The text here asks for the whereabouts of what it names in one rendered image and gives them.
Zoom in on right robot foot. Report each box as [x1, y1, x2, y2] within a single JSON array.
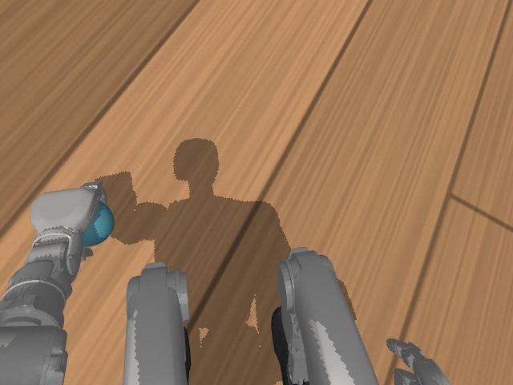
[[271, 306, 309, 385]]

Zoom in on left robot arm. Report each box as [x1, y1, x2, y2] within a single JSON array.
[[0, 229, 83, 385]]

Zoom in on right robot hand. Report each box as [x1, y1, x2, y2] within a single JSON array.
[[386, 338, 451, 385]]

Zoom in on ball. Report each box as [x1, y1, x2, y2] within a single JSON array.
[[82, 201, 114, 247]]

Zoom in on left robot hand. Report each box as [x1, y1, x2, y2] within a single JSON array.
[[30, 181, 107, 261]]

